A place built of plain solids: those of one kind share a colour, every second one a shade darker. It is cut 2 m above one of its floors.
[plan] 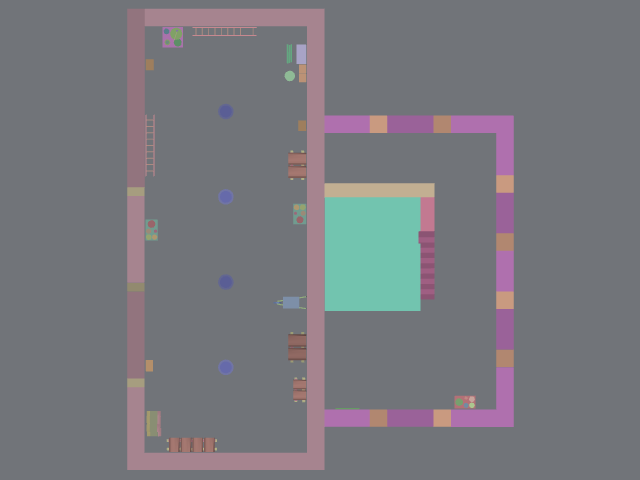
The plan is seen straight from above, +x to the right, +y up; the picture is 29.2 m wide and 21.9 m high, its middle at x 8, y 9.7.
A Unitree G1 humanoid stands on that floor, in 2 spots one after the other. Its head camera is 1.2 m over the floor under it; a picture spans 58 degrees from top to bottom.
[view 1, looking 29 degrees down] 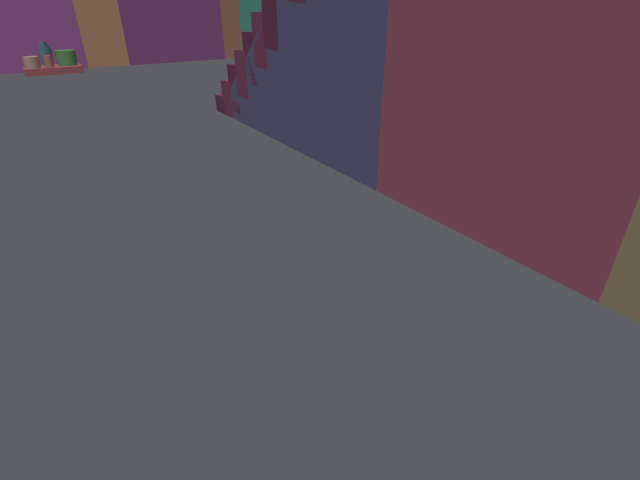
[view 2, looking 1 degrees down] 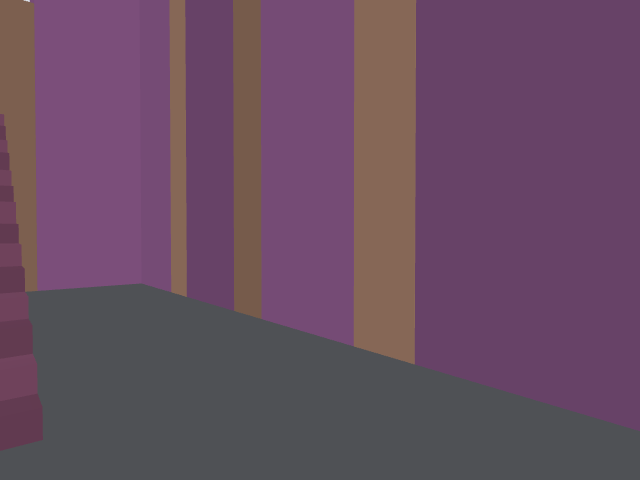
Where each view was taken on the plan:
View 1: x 15.14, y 12.29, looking -123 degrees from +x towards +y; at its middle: ground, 2.48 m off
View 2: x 12.91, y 4.05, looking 51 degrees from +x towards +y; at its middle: wall_vestibule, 4.98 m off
